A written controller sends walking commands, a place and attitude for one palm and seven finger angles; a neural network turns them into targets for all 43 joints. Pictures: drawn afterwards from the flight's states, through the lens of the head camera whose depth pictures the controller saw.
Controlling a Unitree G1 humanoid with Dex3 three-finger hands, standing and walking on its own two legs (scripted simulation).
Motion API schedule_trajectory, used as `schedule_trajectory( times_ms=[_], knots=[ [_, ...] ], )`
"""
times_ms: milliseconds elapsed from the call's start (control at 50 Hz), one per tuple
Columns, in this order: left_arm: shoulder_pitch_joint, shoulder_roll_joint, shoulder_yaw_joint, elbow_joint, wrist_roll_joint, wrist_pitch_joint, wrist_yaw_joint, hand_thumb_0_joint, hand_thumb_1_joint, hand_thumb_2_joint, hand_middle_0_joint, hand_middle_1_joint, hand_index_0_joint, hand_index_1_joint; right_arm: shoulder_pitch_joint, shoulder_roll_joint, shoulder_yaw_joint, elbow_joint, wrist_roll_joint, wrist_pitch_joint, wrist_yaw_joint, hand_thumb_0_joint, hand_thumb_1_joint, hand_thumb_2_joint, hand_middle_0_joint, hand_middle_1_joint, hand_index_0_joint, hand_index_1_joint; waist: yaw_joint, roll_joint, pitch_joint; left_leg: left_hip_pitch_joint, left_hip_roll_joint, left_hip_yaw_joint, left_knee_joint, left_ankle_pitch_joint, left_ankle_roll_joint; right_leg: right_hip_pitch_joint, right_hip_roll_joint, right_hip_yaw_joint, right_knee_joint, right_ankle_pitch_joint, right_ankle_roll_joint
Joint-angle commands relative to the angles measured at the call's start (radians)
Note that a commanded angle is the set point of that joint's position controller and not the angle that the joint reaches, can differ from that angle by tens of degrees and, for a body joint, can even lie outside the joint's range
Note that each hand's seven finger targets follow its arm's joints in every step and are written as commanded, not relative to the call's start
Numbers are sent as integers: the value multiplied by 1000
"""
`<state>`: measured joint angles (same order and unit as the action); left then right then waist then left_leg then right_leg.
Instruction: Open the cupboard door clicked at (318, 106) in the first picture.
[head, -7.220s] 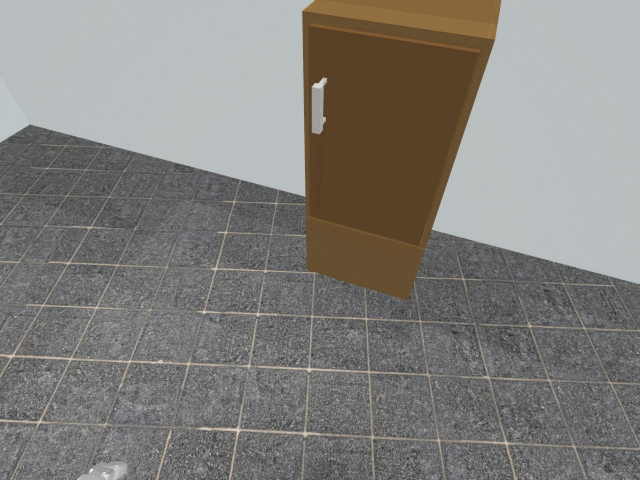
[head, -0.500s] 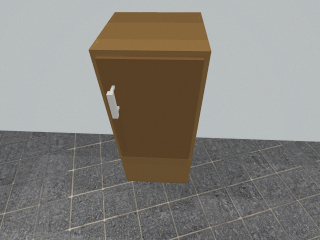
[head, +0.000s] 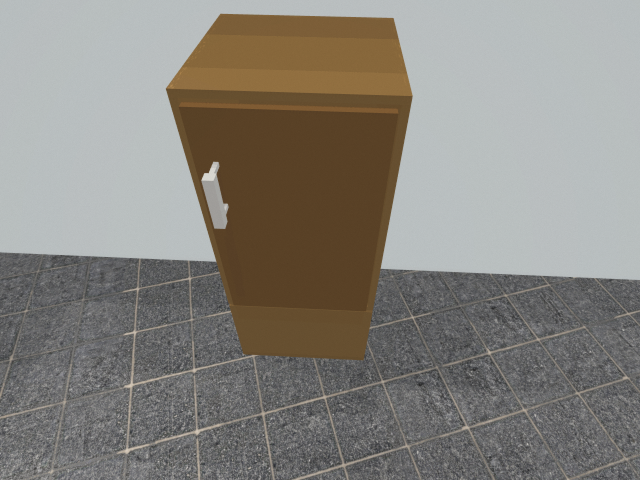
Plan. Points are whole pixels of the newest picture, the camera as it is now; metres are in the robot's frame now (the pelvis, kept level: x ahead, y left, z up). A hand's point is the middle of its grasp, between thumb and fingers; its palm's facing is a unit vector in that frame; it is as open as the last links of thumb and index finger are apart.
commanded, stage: look again from close up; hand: left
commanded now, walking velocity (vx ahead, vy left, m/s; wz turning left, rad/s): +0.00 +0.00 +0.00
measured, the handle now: (217, 195) +0.62 +0.22 -0.01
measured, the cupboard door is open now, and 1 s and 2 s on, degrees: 0 0 0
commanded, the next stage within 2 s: shuffle to correct the standing spot in 0.42 s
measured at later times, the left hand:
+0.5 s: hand out of the picture +0.00 +0.16 -0.17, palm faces +0.05 -0.99 -0.15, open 7.3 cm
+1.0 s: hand out of the picture +0.08 +0.21 -0.18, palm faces +0.04 -0.98 -0.18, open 7.3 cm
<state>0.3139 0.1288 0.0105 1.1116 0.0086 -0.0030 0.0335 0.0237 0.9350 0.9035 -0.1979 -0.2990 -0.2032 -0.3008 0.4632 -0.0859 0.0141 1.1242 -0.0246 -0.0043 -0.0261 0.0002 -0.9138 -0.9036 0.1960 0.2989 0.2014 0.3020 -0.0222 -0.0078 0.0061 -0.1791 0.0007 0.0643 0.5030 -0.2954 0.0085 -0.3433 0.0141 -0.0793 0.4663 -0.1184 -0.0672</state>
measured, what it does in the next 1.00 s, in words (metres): shifts its weight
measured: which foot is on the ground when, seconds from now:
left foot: down 0.00-1.00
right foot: down 0.00-1.00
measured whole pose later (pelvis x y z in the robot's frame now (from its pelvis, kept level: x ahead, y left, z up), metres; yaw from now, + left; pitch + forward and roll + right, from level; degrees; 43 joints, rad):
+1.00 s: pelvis +0.07 +0.04 +0.00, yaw -1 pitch -1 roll +0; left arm 0.28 0.14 0.02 1.09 0.00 0.00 0.04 0.02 0.93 0.90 -0.20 -0.30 -0.20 -0.30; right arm 0.35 -0.09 0.01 1.10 0.00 -0.04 -0.06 0.00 -0.91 -0.90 0.20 0.30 0.20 0.30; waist 0.00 -0.01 0.07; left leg -0.05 -0.03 0.09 0.47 -0.38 0.05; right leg -0.28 0.00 -0.03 0.54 -0.23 -0.02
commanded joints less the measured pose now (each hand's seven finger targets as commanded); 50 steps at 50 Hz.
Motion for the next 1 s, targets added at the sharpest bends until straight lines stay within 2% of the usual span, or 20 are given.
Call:
schedule_trajectory(
  times_ms=[0, 140, 260, 360, 500, 540, 600, 660, 720, 740, 760, 780, 800, 820, 840, 860, 880, 920, 940, 980],
  knots=[
    [50, 66, 14, -40, 4, -15, 4, 0, 900, 900, -200, -300, -200, -300, 102, -72, -17, -15, -1, -9, -9, 0, -900, -900, 200, 300, 200, 300, 9, 7, 119, -195, 69, -99, -158, -169, 43, 67, -120, 206, -157, -330, 11],
    [65, 59, 13, -38, 6, -17, 3, 0, 900, 900, -200, -300, -200, -300, 70, -82, -19, -28, 1, -13, -10, 0, -900, -900, 200, 300, 200, 300, 13, 13, 125, -196, 79, -106, -181, -177, 46, 79, -111, 205, -146, -284, 18],
    [72, 57, 13, -40, 8, -17, 3, 0, 900, 900, -200, -300, -200, -300, 66, -86, -20, -36, 2, -10, -10, 0, -900, -900, 200, 300, 200, 300, 7, -13, 125, -172, 72, -101, -174, -178, 46, 53, -111, 212, -163, -315, 22],
    [69, 52, 11, -40, 6, -21, 3, 0, 900, 900, -200, -300, -200, -300, 56, -84, -17, -33, 4, -18, -12, 0, -900, -900, 200, 300, 200, 300, 9, 14, 117, -160, 83, -105, -189, -139, 45, 83, -109, 204, -144, -242, 19],
    [72, 45, 6, -29, 3, -25, 2, 0, 900, 900, -200, -300, -200, -300, 42, -89, -13, -27, 7, -28, -16, 0, -900, -900, 200, 300, 200, 300, 14, 13, 95, -138, 91, -101, -190, -59, 43, 134, -112, 192, -115, -126, 15],
    [81, 51, 11, -27, 7, -26, 0, 0, 900, 900, -200, -300, -200, -300, 52, -98, -14, -21, 4, -28, -15, 0, -900, -900, 200, 300, 200, 300, 19, 15, 76, -131, 87, -91, -177, -127, 47, 155, -109, 193, -90, -197, 5],
    [85, 56, 21, -40, 12, -22, -6, 0, 900, 900, -200, -300, -200, -300, 46, -105, -16, -27, 1, -26, -10, 0, -900, -900, 200, 300, 200, 300, 30, 8, 132, -173, 85, -94, -167, -220, 60, 116, -109, 206, -76, -315, -10],
    [107, 72, 30, -46, 13, -23, -9, 0, 900, 900, -200, -300, -200, -300, 54, -94, -15, -32, 1, -25, -7, 0, -900, -900, 200, 300, 200, 300, 33, -61, 147, -203, 43, -47, -73, -207, 55, 119, -149, 289, -120, -405, -44],
    [129, 96, 47, -49, 10, -26, -6, 0, 900, 900, -200, -300, -200, -300, 58, -69, -10, -34, 2, -32, -6, 0, -900, -900, 200, 300, 200, 300, 31, -132, 99, -181, 6, 1, 67, -131, 40, 131, -224, 385, -186, -410, -99],
    [100, 90, 46, -56, 9, -24, -2, 0, 900, 900, -200, -300, -200, -300, 70, -61, -7, -28, 4, -33, -8, 0, -900, -900, 200, 300, 200, 300, 11, -117, 91, -120, 21, -11, 23, -90, 37, 83, -223, 355, -172, -346, -99],
    [60, 70, 41, -67, 9, -21, 0, 0, 900, 900, -200, -300, -200, -300, 94, -55, -5, -17, 6, -36, -10, 0, -900, -900, 200, 300, 200, 300, -7, -43, 98, -45, 39, -35, -71, -6, 35, 40, -176, 273, -98, -207, -77],
    [39, 49, 32, -74, 7, -23, 0, 0, 900, 900, -200, -300, -200, -300, 109, -69, -5, -1, 6, -46, -14, 0, -900, -900, 200, 300, 200, 300, -6, 62, 100, -8, 92, -79, -122, 164, 43, 41, -111, 175, 9, -41, -40],
    [35, 29, 23, -74, 3, -25, 0, 0, 900, 900, -200, -300, -200, -300, 90, -92, -9, -3, 7, -53, -23, 0, -900, -900, 200, 300, 200, 300, 7, 158, 90, 7, 153, -117, -142, 443, 58, 66, -77, 104, 78, 64, -6],
    [42, 28, 19, -68, 3, -26, 3, 0, 900, 900, -200, -300, -200, -300, 57, -106, -10, -10, 10, -55, -32, 0, -900, -900, 200, 300, 200, 300, 20, 173, 72, 42, 177, -113, -115, 727, 59, 85, -68, 83, 94, 105, 7],
    [53, 37, 17, -56, 0, -26, 7, 0, 900, 900, -200, -300, -200, -300, 42, -114, -13, -13, 15, -54, -39, 0, -900, -900, 200, 300, 200, 300, 29, 140, 57, 69, 175, -101, -81, 922, 46, 110, -66, 87, 93, 142, 9],
    [68, 48, 18, -47, -2, -25, 11, 0, 900, 900, -200, -300, -200, -300, 33, -125, -16, -18, 20, -53, -43, 0, -900, -900, 200, 300, 200, 300, 35, 116, 45, 91, 172, -92, -60, 1046, 32, 130, -65, 89, 94, 183, 11],
    [78, 58, 20, -42, -4, -22, 13, 0, 900, 900, -200, -300, -200, -300, 21, -134, -20, -25, 22, -49, -45, 0, -900, -900, 200, 300, 200, 300, 38, 98, 22, 106, 166, -83, -44, 1041, 23, 151, -72, 89, 89, 215, 14],
    [63, 65, 22, -42, -5, -12, 14, 0, 900, 900, -200, -300, -200, -300, 2, -130, -27, -31, 23, -38, -48, 0, -900, -900, 200, 300, 200, 300, 30, 82, 19, 95, 154, -73, -55, 924, 15, 162, -86, 96, 96, 272, 19],
    [49, 66, 20, -47, -5, -7, 13, 0, 900, 900, -200, -300, -200, -300, -9, -128, -29, -32, 21, -34, -48, 0, -900, -900, 200, 300, 200, 300, 26, 82, 24, 92, 155, -74, -75, 838, 20, 149, -91, 101, 95, 251, 24],
    [34, 62, 20, -61, 0, 1, 12, 0, 900, 900, -200, -300, -200, -300, -22, -128, -37, -37, 18, -28, -49, 0, -900, -900, 200, 300, 200, 300, 24, 48, 42, 95, 165, -83, -87, 792, 33, 116, -88, 106, 100, 222, 29]
  ],
)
